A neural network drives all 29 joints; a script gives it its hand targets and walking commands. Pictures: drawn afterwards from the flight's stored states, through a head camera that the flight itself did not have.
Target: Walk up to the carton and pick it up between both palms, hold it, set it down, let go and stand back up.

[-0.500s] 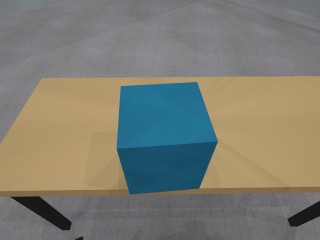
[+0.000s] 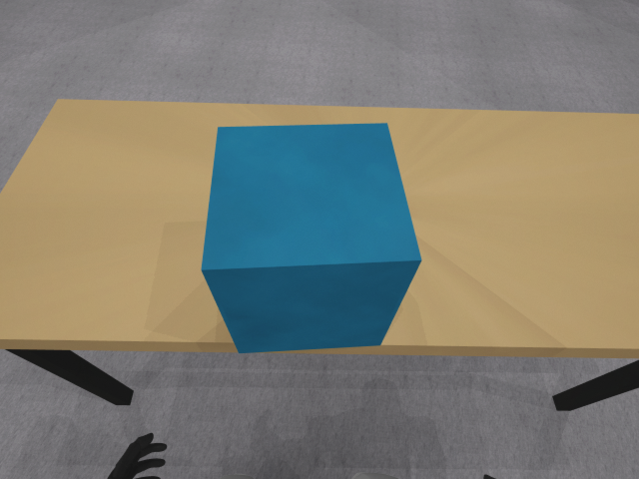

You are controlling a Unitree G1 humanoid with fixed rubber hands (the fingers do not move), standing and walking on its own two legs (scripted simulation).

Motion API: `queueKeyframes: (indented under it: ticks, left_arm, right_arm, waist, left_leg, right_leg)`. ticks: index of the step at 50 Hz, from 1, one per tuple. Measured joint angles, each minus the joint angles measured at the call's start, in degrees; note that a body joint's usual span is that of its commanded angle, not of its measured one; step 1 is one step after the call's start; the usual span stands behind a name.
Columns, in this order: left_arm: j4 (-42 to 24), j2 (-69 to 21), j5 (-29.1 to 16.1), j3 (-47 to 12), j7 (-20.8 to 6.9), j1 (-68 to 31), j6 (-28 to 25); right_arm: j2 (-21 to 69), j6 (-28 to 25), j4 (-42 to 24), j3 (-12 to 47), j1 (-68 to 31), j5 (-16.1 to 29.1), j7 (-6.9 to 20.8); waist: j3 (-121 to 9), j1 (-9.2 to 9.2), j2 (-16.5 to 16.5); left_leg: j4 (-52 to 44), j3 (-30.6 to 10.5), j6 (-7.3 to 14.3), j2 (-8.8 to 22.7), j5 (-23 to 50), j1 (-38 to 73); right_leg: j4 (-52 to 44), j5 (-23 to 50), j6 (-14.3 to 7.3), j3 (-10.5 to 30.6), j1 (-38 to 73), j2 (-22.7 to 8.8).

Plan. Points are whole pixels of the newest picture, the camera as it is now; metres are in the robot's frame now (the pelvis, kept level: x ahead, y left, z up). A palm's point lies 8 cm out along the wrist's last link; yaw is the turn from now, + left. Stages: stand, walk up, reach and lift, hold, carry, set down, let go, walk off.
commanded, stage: walk up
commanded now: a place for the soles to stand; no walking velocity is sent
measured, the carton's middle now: (307, 247) +0.40 +0.02 +0.02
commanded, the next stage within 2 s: none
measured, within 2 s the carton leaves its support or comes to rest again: neither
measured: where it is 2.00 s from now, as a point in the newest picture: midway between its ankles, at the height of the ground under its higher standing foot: outside the picture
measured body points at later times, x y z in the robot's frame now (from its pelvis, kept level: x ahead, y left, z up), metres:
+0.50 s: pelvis -0.07 -0.05 -0.01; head -0.02 -0.05 +0.44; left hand -0.03 +0.21 -0.12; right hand +0.19 -0.20 -0.12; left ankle -0.10 +0.06 -0.68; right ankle -0.01 -0.06 -0.72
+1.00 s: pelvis -0.09 -0.05 -0.01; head -0.10 -0.11 +0.44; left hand -0.05 +0.19 -0.09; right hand +0.09 -0.25 -0.14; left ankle -0.13 +0.06 -0.71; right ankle -0.04 -0.14 -0.72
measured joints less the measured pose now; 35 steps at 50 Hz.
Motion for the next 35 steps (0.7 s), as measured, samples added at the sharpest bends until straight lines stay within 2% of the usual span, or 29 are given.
queueKeyframes:
  ticks: [3,4,7,9,12,14,19,23,29,32,33,34,35]
  left_arm:
    - [-2.4,0.5,0.6,0.7,-0.2,-2.5,0.6]
    - [-3.1,0.3,0.5,0.7,-0.3,-3.0,0.4]
    - [-4.9,0.0,0.7,0.7,-0.5,-3.8,0.1]
    - [-6.2,-0.5,0.7,0.7,0.0,-3.7,0.5]
    - [-7.6,-1.5,1.1,0.3,1.1,-2.8,0.4]
    - [-8.0,-2.0,1.2,0.1,1.6,-1.8,0.0]
    - [-8.1,-3.3,1.4,-0.7,2.7,2.5,-2.3]
    - [-7.7,-3.0,1.3,-0.7,3.4,5.9,-3.5]
    - [-7.3,-2.2,1.3,-0.9,2.5,8.4,-3.9]
    - [-7.0,-1.3,1.3,-0.7,1.9,9.3,-3.0]
    - [-6.6,-0.7,1.1,-0.6,1.5,9.2,-2.6]
    - [-6.1,-0.4,0.9,-0.6,1.1,9.4,-2.2]
    - [-5.9,-0.3,0.9,-0.6,0.6,10.1,-1.8]
  right_arm:
    - [-1.2,0.6,-2.5,-0.9,-1.7,-0.1,-0.4]
    - [-1.8,0.8,-3.0,-1.1,-2.4,0.0,-0.5]
    - [-2.3,1.8,-3.8,-1.4,-4.6,-0.1,-1.2]
    - [-2.2,2.1,-4.3,-1.2,-5.8,-0.2,-1.4]
    - [-2.1,2.1,-5.1,-0.5,-7.4,-0.2,-0.8]
    - [-1.8,2.4,-5.6,-0.1,-8.4,-0.5,-0.2]
    - [-1.2,4.0,-6.6,0.2,-10.4,-0.8,1.2]
    - [-0.2,4.7,-7.3,0.4,-11.9,-0.8,2.2]
    - [1.3,4.5,-7.5,0.8,-12.3,-0.7,3.7]
    - [2.4,3.6,-7.4,1.0,-10.1,-0.4,4.3]
    - [3.1,3.1,-7.2,1.0,-9.0,-0.6,4.4]
    - [3.7,2.6,-6.9,1.1,-7.6,-0.8,4.5]
    - [4.1,2.0,-6.8,1.1,-5.9,-0.8,4.4]
  waist:
    - [2.0,-0.32,1.2]
    - [2.5,-0.56,1.9]
    - [3.1,-0.35,1.5]
    - [3.0,0.19,1.0]
    - [2.4,1.35,1.1]
    - [2.1,2.04,1.2]
    - [1.0,3.58,2.5]
    - [-0.3,4.51,2.9]
    - [-1.5,5.54,2.8]
    - [-2.9,5.26,2.2]
    - [-3.0,5.11,1.1]
    - [-3.2,5.02,0.2]
    - [-4.0,4.73,-0.2]
  left_leg:
    - [2.8,-1.6,-1.1,1.2,-0.4,-2.8]
    - [4.5,-2.1,-0.8,1.5,0.7,-4.0]
    - [17.1,-1.1,0.1,-1.1,-11.4,-8.8]
    - [24.9,-0.2,0.6,-3.3,-16.9,-11.6]
    - [31.4,1.2,1.0,-4.9,-16.9,-14.0]
    - [32.5,2.5,0.9,-5.2,-15.8,-14.3]
    - [32.0,3.1,1.8,-5.6,-13.2,-13.3]
    - [29.4,2.9,2.5,-4.2,-12.6,-11.7]
    - [19.6,3.5,5.2,-1.7,-12.4,-7.4]
    - [9.7,4.5,7.4,-1.4,-9.9,-2.6]
    - [7.3,5.0,7.2,-2.2,-5.2,-1.9]
    - [6.3,5.5,6.7,-2.9,-3.2,-1.3]
    - [5.9,5.8,6.5,-3.3,-2.8,-1.1]
  right_leg:
    - [1.0,0.2,-2.5,-1.5,-1.6,1.3]
    - [1.0,0.4,-2.9,-2.3,-1.8,1.7]
    - [1.7,0.2,-3.3,-3.6,-2.5,0.7]
    - [1.2,0.6,-3.6,-4.7,-2.5,-0.1]
    - [-0.1,1.5,-4.2,-6.7,-2.2,-0.3]
    - [-0.6,1.9,-4.6,-8.2,-1.9,-0.4]
    - [-0.9,2.3,-5.0,-11.6,-1.7,-0.8]
    - [-0.7,2.8,-5.2,-13.8,-2.2,-1.6]
    - [-0.3,4.1,-5.1,-16.8,-3.9,-3.7]
    - [0.1,4.6,-4.6,-18.0,-5.1,-4.8]
    - [0.6,4.5,-4.0,-17.7,-5.4,-5.8]
    - [1.7,2.2,-2.1,-16.5,-5.7,-6.5]
    - [3.6,-2.3,1.0,-14.6,-6.6,-6.4]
